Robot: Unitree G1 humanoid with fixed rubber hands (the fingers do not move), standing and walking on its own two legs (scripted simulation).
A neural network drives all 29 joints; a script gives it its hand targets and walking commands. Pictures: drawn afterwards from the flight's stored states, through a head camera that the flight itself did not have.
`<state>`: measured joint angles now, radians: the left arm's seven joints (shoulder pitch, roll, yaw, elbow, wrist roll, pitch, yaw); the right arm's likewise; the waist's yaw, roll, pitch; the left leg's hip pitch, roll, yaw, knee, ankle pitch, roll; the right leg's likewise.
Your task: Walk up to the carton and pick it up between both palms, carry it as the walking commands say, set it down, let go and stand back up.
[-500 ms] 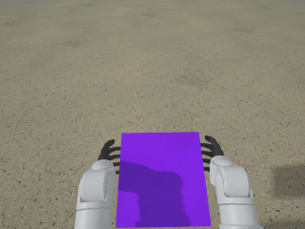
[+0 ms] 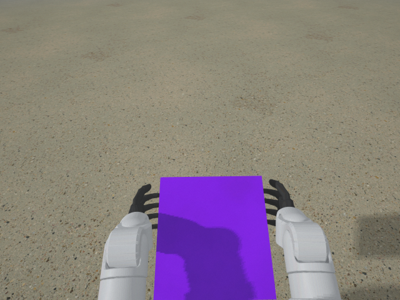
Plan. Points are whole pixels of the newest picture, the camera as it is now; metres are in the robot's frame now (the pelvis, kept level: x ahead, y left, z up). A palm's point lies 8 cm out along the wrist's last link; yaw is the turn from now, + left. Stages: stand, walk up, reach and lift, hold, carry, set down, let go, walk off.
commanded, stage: carry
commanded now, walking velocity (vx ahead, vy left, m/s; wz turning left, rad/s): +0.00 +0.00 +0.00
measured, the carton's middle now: (210, 237) +0.30 +0.00 -0.04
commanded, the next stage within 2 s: hold in 0.10 s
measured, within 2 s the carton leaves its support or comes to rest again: neither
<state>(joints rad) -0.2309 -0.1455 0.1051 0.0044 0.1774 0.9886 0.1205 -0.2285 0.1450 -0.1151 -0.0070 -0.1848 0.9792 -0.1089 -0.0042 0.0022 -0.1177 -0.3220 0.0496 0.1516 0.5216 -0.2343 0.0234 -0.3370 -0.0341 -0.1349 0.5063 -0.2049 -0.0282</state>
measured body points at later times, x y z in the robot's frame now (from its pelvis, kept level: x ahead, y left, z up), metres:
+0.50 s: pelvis -0.02 +0.00 +0.00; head -0.05 -0.01 +0.45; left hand +0.28 +0.16 +0.05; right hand +0.30 -0.13 +0.05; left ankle +0.03 +0.10 -0.73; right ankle +0.04 -0.10 -0.73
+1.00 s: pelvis -0.02 +0.00 +0.00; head -0.06 -0.01 +0.45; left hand +0.29 +0.16 +0.05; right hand +0.31 -0.13 +0.05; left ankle +0.03 +0.10 -0.73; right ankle +0.04 -0.10 -0.73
